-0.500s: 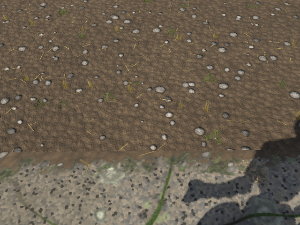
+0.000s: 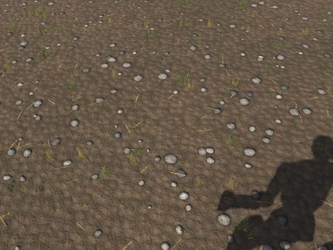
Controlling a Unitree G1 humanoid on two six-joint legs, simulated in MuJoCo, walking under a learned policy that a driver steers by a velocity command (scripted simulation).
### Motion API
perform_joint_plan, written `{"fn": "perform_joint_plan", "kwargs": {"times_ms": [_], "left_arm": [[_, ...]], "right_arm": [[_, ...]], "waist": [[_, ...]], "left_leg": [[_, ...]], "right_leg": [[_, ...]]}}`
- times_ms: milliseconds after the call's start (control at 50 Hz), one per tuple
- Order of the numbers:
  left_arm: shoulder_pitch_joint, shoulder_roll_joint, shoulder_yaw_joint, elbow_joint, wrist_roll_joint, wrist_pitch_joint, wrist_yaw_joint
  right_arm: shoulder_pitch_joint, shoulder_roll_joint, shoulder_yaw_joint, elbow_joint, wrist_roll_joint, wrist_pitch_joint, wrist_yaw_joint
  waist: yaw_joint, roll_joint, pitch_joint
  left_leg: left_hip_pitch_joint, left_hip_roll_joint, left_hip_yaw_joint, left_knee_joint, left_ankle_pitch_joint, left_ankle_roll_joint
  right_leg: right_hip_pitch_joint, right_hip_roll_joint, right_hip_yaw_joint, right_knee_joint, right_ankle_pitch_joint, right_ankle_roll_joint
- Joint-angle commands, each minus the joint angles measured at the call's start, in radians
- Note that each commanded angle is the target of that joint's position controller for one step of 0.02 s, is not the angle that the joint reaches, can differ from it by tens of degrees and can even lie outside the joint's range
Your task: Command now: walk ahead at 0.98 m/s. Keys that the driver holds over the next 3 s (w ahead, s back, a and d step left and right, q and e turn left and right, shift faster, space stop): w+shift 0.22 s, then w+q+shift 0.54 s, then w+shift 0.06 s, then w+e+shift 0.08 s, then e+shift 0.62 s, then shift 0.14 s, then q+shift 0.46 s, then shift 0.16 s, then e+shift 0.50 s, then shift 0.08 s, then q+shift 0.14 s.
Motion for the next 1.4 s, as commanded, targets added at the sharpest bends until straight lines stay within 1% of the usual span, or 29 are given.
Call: {"fn": "perform_joint_plan", "kwargs": {"times_ms": [20, 80, 140, 180, 220, 240, 260, 300, 400, 440, 460, 540, 640, 680, 700, 720, 740, 760, 800, 880, 920, 980, 1040, 1060, 1080, 1100, 1160, 1260, 1400], "left_arm": [[-0.092, 0.071, 0.0, -0.089, -0.003, -0.002, -0.009], [-0.215, 0.051, -0.011, -0.103, -0.02, -0.016, -0.033], [-0.235, 0.082, -0.002, -0.102, -0.027, -0.014, -0.026], [0.094, 0.158, 0.043, 0.012, -0.011, -0.015, -0.002], [0.564, 0.266, 0.102, 0.144, -0.003, -0.008, 0.031], [0.513, 0.284, 0.104, 0.165, 0.013, -0.01, 0.034], [0.344, 0.2, 0.071, 0.076, 0.033, -0.028, 0.012], [0.209, 0.146, 0.079, 0.072, -0.004, -0.035, 0.006], [0.194, 0.142, 0.068, 0.134, -0.03, -0.093, 0.011], [0.276, 0.185, 0.084, 0.184, -0.008, -0.108, 0.02], [0.252, 0.107, 0.063, 0.196, -0.017, -0.127, 0.026], [0.229, 0.114, 0.042, 0.202, -0.024, -0.142, 0.041], [0.349, 0.182, 0.035, 0.268, 0.0, -0.077, 0.076], [0.278, 0.199, 0.045, 0.267, 0.008, -0.038, 0.094], [0.162, 0.178, 0.061, 0.242, -0.007, -0.019, 0.084], [0.075, 0.105, 0.045, 0.155, 0.016, -0.034, 0.061], [0.166, 0.077, 0.02, 0.076, -0.011, -0.059, 0.057], [0.094, 0.115, 0.017, 0.031, 0.007, -0.082, 0.052], [0.055, 0.142, 0.029, 0.027, 0.019, -0.068, 0.036], [-0.077, 0.095, 0.015, 0.001, 0.011, -0.022, 0.02], [-0.078, 0.066, 0.01, 0.027, -0.019, -0.034, 0.007], [-0.079, 0.068, 0.013, 0.04, -0.007, -0.052, 0.005], [0.399, 0.152, 0.061, 0.198, -0.013, -0.067, 0.004], [0.468, 0.236, 0.084, 0.216, -0.006, -0.057, 0.005], [0.408, 0.285, 0.091, 0.202, -0.005, -0.044, -0.001], [0.267, 0.259, 0.102, 0.139, -0.018, -0.028, 0.003], [0.22, 0.116, 0.066, 0.146, -0.04, -0.004, 0.027], [0.182, 0.209, 0.088, 0.109, -0.022, 0.0, 0.027], [0.212, 0.221, 0.118, 0.047, -0.034, 0.062, 0.039]], "right_arm": [[-0.062, -0.073, -0.002, -0.071, 0.025, -0.045, 0.006], [0.021, -0.09, 0.003, -0.052, 0.054, -0.056, 0.004], [0.058, -0.153, -0.006, -0.023, 0.035, -0.052, 0.001], [-0.066, -0.213, -0.017, -0.067, 0.015, -0.038, -0.016], [-0.27, -0.246, -0.032, -0.098, 0.004, -0.014, -0.03], [-0.158, -0.063, -0.005, -0.087, -0.007, -0.016, -0.027], [0.093, 0.013, 0.026, -0.091, 0.043, -0.024, -0.044], [-0.144, -0.128, -0.005, -0.119, 0.026, -0.009, -0.034], [-0.229, -0.075, -0.012, -0.125, -0.009, 0.086, 0.03], [-0.291, -0.073, -0.01, -0.135, -0.026, 0.085, 0.042], [-0.354, -0.074, -0.019, -0.156, -0.012, 0.058, 0.041], [-0.427, -0.035, -0.007, -0.143, -0.005, 0.031, 0.083], [-0.354, -0.082, -0.012, -0.102, -0.061, 0.041, 0.046], [0.026, -0.141, -0.048, 0.018, -0.046, 0.051, 0.022], [0.174, -0.199, -0.077, 0.063, -0.046, 0.046, 0.015], [0.211, -0.308, -0.097, 0.087, -0.013, 0.048, 0.008], [0.192, -0.322, -0.088, 0.082, -0.012, 0.044, 0.003], [0.169, -0.236, -0.071, 0.059, 0.006, 0.041, 0.005], [-0.095, -0.263, -0.077, -0.01, -0.012, 0.045, -0.034], [-0.145, -0.164, -0.04, -0.029, 0.015, -0.028, -0.033], [-0.123, -0.136, -0.034, -0.008, 0.035, -0.044, -0.012], [-0.008, -0.154, -0.034, 0.048, 0.035, -0.042, -0.002], [-0.159, -0.198, -0.044, 0.022, 0.003, -0.017, -0.029], [-0.137, -0.105, -0.032, -0.008, 0.001, -0.016, -0.033], [0.015, -0.065, -0.016, -0.051, 0.06, -0.021, -0.033], [-0.067, -0.102, -0.005, -0.076, 0.028, -0.017, -0.046], [-0.29, -0.095, 0.001, -0.153, -0.023, 0.012, -0.029], [-0.294, -0.055, 0.032, -0.216, -0.019, 0.071, -0.038], [-0.484, -0.106, 0.036, -0.299, 0.0, 0.092, -0.047]], "waist": [[0.045, 0.015, 0.199], [-0.009, -0.024, 0.186], [-0.014, 0.06, 0.128], [0.154, 0.162, -0.086], [0.435, 0.122, -0.196], [0.273, -0.144, -0.149], [0.067, -0.195, -0.256], [0.083, 0.044, -0.013], [-0.006, 0.024, 0.176], [0.029, 0.01, 0.139], [0.009, 0.052, 0.159], [0.009, -0.004, 0.118], [-0.011, 0.017, 0.113], [-0.178, -0.037, -0.024], [-0.281, 0.06, 0.011], [-0.213, 0.243, 0.07], [-0.103, 0.229, -0.062], [-0.102, 0.02, -0.129], [0.035, 0.035, -0.001], [0.071, -0.087, 0.174], [0.025, 0.004, 0.158], [-0.031, 0.02, 0.126], [0.239, 0.1, -0.079], [0.206, -0.137, -0.156], [0.092, -0.333, -0.371], [0.1, -0.124, -0.382], [0.061, 0.08, -0.081], [-0.021, 0.035, -0.108], [0.053, -0.075, -0.114]], "left_leg": [[-0.244, 0.229, -0.23, -0.398, 0.086, 0.106], [-0.183, 0.204, -0.136, -0.442, 0.474, 0.037], [0.04, 0.242, -0.09, -0.405, 0.809, 0.01], [0.1, 0.276, -0.022, -0.032, 1.369, -0.032], [-0.137, 0.237, -0.035, 0.665, 1.214, -0.027], [-0.415, 0.081, -0.111, 1.079, -0.019, -0.007], [-0.588, 0.075, -0.26, 1.213, -0.26, 0.022], [-0.614, 0.168, -0.207, 1.036, 0.031, 0.011], [-0.522, 0.289, -0.238, 0.684, 0.167, -0.043], [-0.6, 0.278, -0.173, 0.625, 0.347, -0.026], [-0.608, 0.264, -0.184, 0.452, 0.505, -0.01], [-0.274, 0.192, -0.023, 0.237, 1.01, 0.046], [-0.173, 0.066, 0.152, 0.093, 0.759, 0.05], [0.084, 0.11, 0.042, -0.014, 0.697, 0.1], [0.251, 0.187, -0.087, -0.169, 0.711, 0.211], [0.508, 0.21, -0.095, 0.172, 1.039, 0.166], [0.729, 0.335, -0.329, 0.271, 1.217, 0.239], [0.697, 0.344, -0.481, 0.132, 0.75, 0.244], [0.282, 0.467, -0.761, -0.139, 0.188, 0.327], [-0.322, 0.317, -0.459, -0.231, 0.428, 0.23], [-0.342, 0.191, -0.265, -0.26, 0.501, 0.141], [-0.024, 0.175, -0.168, -0.138, 1.033, 0.055], [0.024, 0.161, -0.052, 0.451, 1.013, -0.039], [-0.181, 0.002, 0.015, 0.95, 0.062, -0.085], [-0.498, -0.053, -0.135, 1.251, -0.268, -0.133], [-0.533, 0.026, -0.174, 1.226, -0.134, -0.111], [-0.514, 0.115, -0.171, 0.979, -0.087, -0.115], [-0.372, 0.119, -0.147, 0.649, -0.046, -0.165], [-0.405, 0.094, -0.202, 0.431, 0.101, -0.17]], "right_leg": [[-0.015, -0.051, -0.056, -0.263, 0.204, 0.02], [0.163, 0.019, -0.155, -0.546, 0.442, -0.004], [0.273, 0.089, -0.181, -0.675, 0.442, -0.017], [0.562, 0.174, -0.173, -0.456, 0.348, -0.071], [0.953, 0.121, -0.102, -0.522, 0.128, -0.148], [1.091, -0.058, 0.1, -0.572, 0.085, -0.172], [1.149, -0.299, 0.473, -0.604, 0.298, -0.204], [0.771, -0.237, 0.44, -0.981, -0.199, -0.19], [0.435, -0.163, 0.11, -1.092, -0.068, -0.107], [0.581, -0.135, -0.047, -1.02, 0.219, -0.092], [0.576, -0.064, -0.134, -1.008, 0.186, -0.024], [0.423, -0.025, -0.31, -0.956, 0.008, 0.021], [0.681, -0.048, -0.379, -0.484, 0.556, 0.053], [0.71, -0.079, -0.319, 0.019, 0.805, 0.048], [0.472, 0.029, -0.323, 0.577, 0.304, 0.056], [-0.045, 0.126, -0.245, 0.751, -0.523, 0.043], [-0.294, 0.047, -0.106, 0.643, -0.435, 0.053], [-0.321, 0.01, -0.011, 0.42, -0.256, 0.021], [-0.243, -0.033, 0.039, 0.184, -0.232, 0.106], [0.173, -0.11, -0.009, -0.315, 0.054, 0.15], [0.386, -0.043, -0.11, -0.491, 0.32, 0.067], [0.372, 0.094, -0.225, -0.628, 0.343, -0.022], [0.728, 0.147, -0.15, -0.736, 0.433, -0.066], [0.916, -0.058, 0.076, -0.637, 0.963, -0.161], [1.206, -0.295, 0.57, -0.699, 1.23, -0.362], [1.122, -0.268, 0.543, -0.767, 1.061, -0.351], [0.722, -0.109, 0.339, -0.852, 0.873, -0.244], [0.466, -0.013, 0.255, -0.867, 0.951, -0.198], [0.516, 0.048, 0.396, -0.834, 0.526, -0.084]]}}
Next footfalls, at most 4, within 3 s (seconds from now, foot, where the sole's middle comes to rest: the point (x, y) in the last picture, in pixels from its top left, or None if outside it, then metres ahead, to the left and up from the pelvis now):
0.22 right None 0.39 -0.11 -0.77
0.70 left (156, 207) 0.80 0.08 -0.92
1.04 right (148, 135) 1.27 0.13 -0.92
1.56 left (117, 128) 1.33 0.31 -0.92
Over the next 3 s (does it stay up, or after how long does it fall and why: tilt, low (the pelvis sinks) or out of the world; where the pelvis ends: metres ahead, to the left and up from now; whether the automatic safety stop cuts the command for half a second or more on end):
stays up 1.18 0.21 -0.14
